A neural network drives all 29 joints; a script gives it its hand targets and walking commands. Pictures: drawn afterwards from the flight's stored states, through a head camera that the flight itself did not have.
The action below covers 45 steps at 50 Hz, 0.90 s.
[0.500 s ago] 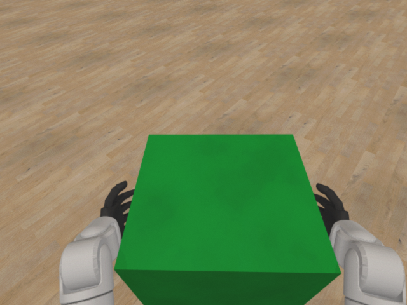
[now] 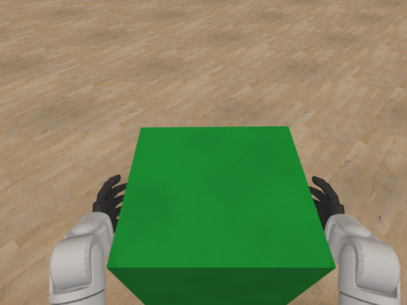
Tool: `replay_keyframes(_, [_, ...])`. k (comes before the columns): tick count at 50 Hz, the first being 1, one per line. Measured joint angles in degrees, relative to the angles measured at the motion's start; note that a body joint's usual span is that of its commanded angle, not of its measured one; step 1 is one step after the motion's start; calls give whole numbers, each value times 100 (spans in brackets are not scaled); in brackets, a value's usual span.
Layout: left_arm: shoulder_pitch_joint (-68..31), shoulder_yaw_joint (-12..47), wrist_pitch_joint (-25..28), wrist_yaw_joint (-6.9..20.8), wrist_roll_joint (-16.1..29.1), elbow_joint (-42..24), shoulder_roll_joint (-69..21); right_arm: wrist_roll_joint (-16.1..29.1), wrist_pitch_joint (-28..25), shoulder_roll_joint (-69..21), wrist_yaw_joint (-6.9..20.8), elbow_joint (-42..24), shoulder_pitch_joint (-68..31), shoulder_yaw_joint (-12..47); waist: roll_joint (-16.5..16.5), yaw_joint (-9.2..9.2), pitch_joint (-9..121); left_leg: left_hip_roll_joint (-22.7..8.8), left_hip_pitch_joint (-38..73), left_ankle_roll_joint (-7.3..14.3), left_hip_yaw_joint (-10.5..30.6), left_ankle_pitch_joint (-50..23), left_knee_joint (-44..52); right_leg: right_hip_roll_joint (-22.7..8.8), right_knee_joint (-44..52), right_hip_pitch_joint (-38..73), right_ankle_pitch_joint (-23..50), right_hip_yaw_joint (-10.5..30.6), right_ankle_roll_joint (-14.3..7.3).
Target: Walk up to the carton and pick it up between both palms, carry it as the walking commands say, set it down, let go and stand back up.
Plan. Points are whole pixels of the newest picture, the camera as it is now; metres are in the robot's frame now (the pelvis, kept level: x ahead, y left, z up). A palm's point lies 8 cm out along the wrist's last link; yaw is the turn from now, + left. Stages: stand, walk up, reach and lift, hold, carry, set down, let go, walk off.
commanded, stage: carry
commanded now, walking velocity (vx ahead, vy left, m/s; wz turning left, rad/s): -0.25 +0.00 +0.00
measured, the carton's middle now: (214, 220) +0.28 +0.02 +0.00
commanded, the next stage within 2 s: none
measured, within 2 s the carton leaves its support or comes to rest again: neither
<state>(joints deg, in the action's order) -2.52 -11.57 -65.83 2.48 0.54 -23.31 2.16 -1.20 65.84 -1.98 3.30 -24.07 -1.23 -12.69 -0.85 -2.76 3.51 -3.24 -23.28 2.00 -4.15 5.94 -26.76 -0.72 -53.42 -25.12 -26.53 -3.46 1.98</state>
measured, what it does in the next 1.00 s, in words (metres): walks backwards: right foot, then left foot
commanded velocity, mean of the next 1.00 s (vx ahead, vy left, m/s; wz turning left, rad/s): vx -0.14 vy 0.00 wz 0.00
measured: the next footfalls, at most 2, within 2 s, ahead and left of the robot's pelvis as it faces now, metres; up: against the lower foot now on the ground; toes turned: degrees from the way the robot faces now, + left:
right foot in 0.10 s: -0.04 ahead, -0.14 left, +0.00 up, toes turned -7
left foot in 0.42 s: -0.14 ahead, +0.11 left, +0.00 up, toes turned +5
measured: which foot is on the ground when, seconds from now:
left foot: down 0.00-0.12, up 0.14-0.40, down 0.42-0.78, up 0.80-0.92, down 0.94-1.00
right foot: up 0.00-0.08, down 0.10-0.42, up 0.44-0.72, down 0.74-1.00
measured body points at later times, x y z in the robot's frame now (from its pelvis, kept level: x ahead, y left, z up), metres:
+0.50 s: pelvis -0.20 +0.01 -0.01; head -0.20 +0.03 +0.44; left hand +0.05 +0.21 +0.05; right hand +0.05 -0.18 +0.06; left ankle -0.18 +0.11 -0.74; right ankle -0.13 -0.12 -0.70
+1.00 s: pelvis -0.36 +0.00 -0.01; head -0.38 +0.00 +0.44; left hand -0.10 +0.17 +0.07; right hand -0.12 -0.22 +0.07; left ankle -0.30 +0.12 -0.74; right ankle -0.32 -0.13 -0.74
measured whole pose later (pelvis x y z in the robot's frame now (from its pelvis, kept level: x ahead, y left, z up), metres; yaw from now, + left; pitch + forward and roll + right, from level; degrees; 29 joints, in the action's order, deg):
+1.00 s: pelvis -0.36 +0.00 -0.01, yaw -1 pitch +1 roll +0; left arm -1.4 -11.6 -66.5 2.4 -2.5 -22.4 -0.9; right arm 0.7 66.7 2.4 3.2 -19.8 -2.7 -11.1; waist -0.3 2.7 4.2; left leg -2.8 -20.3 -0.1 -5.3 9.9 -29.7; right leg -3.5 -31.6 -19.4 -12.5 -5.3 0.3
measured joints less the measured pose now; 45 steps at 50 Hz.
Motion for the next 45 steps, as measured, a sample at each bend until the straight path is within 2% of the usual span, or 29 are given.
replay_keyframes(3, [-115, -22, -5, 0, 34, 120, 40, -76, 9, -16, 1, 37, -58, 13, 77, 18, 104, -41, -241, -34, -38, -279, 86, -1, 1206, 621, -60, -107, -73])
replay_keyframes(5, [-169, -39, 0, 3, 45, 187, 27, -108, 4, -4, 4, 44, -60, 23, 103, 34, 138, -51, -430, -77, -96, -429, 47, -31, 2225, 1061, 323, -153, -135])
replay_keyframes(6, [-165, -43, 54, 3, 17, 262, -59, -100, -8, 64, 11, 79, -51, 20, 236, 49, 103, -123, -504, -126, -58, -450, -13, 31, 2381, 1049, 778, -191, -167])
replay_keyframes(7, [-118, -34, 83, 4, -32, 320, -154, -67, -7, 135, 16, 113, 11, 20, 291, 83, 71, -126, -577, -232, -30, -31, -196, 44, 2316, 972, 965, -188, -200])
replay_keyframes(9, [48, -3, 66, -3, -141, 303, -340, 44, 41, 259, 19, 127, 164, 6, 202, 191, 6, 58, -803, -386, 19, 1088, -1256, -100, 2200, 860, 1057, -137, -238])
replay_keyframes(12, [157, -18, 25, -13, -236, -51, -502, 250, -12, 396, 39, 41, 175, -12, 125, 378, -119, 279, -926, -449, 97, 1608, -2944, -272, 2246, 764, 1233, -60, -230])
replay_keyframes(14, [178, -38, 38, 5, -280, -166, -498, 285, -11, 435, 38, 69, 44, 23, 91, 477, -127, 315, -704, -458, 53, 1813, -3221, -331, 2263, 630, 1391, -1, -207])
replay_keyframes(18, [88, -47, 7, 10, -334, -184, -450, 286, 25, 500, 32, 186, -183, 75, -7, 546, -63, 327, 98, -351, -102, 2097, -2145, -419, 2218, 243, 1668, 27, -177])
replay_keyframes(21, [29, -42, -4, 7, -360, -171, -396, 287, 31, 500, 26, 277, -311, 83, -75, 541, -49, 312, 760, -215, -171, 1406, -557, -457, 2075, -124, 1848, -27, -111])
replay_keyframes(22, [33, -57, 10, 8, -325, -125, -318, 245, -16, 417, 21, 347, -316, 98, -193, 533, -73, 375, 663, -127, -180, 1215, -521, -498, 1964, -252, 1733, 20, -95])
replay_keyframes(24, [132, -90, -16, 7, -224, -88, -190, 148, -24, 237, 6, 401, -241, 122, -183, 431, -135, 279, 457, -21, -138, 1018, -613, -289, 1038, -569, 520, 106, -78])
replay_keyframes(25, [172, -99, -39, 7, -171, -80, -142, 108, -20, 149, -1, 377, -166, 114, -146, 364, -177, 202, 412, -9, -106, 925, -582, -156, 414, -707, 199, 141, -81])
replay_keyframes(27, [215, -90, -41, 5, -67, -95, -96, 68, 6, 40, -16, 198, -18, 74, -90, 223, -232, 96, 343, -17, -42, 703, -436, -17, -539, -828, 116, 122, -63])
replay_keyframes(29, [201, -54, 5, -1, -9, -123, -82, 68, 17, 29, -21, 27, 51, 45, -50, 101, -224, 40, 250, -29, -1, 476, -289, 10, -841, -702, 209, 69, -22])
replay_keyframes(31, [148, -10, 20, -8, 9, -104, -49, 61, 17, 51, -23, -36, 65, 46, -19, 25, -149, 14, 134, -33, 17, 270, -165, -9, -452, -351, 175, 15, 10])
replay_keyframes(34, [41, 8, 7, -12, 38, -15, 22, 1, 20, 45, -25, -24, 30, 66, 13, -3, 26, -3, -68, -53, -1, 0, -38, -40, 832, 383, 8, -62, -15])
replay_keyframes(36, [-36, -3, 3, -10, 56, 82, 45, -50, 11, 25, -22, 13, 15, 68, 15, 0, 137, -2, -223, -88, -43, -135, -40, -61, 1973, 957, 190, -127, -60])
replay_keyframes(37, [-67, -15, 29, -10, 52, 160, 13, -66, -6, 44, -20, 58, 1, 65, 64, 1, 160, -32, -294, -114, -59, -194, -59, -50, 2385, 1095, 553, -152, -97])
replay_keyframes(39, [-37, -6, 74, -7, -27, 319, -129, -45, 3, 158, -9, 163, 54, 67, 196, 61, 140, -76, -306, -262, -35, 36, -82, -14, 2426, 1036, 1032, -174, -172])
replay_keyframes(41, [87, 20, 45, -12, -122, 319, -280, 36, 70, 276, -6, 180, 159, 66, 190, 176, 140, -27, -347, -377, -57, 546, -472, -94, 2347, 970, 1088, -164, -215])
replay_keyframes(43, [218, 27, 15, -15, -209, 227, -395, 130, 113, 370, -4, 199, 199, 78, 157, 306, 135, 35, -279, -400, -63, 804, -967, -190, 2301, 913, 1108, -146, -216])
replay_keyframes(45, [286, 17, -22, -15, -271, 100, -446, 199, 137, 437, -3, 226, 147, 107, 151, 433, 132, 43, 24, -391, -93, 808, -889, -242, 2243, 820, 1178, -144, -180])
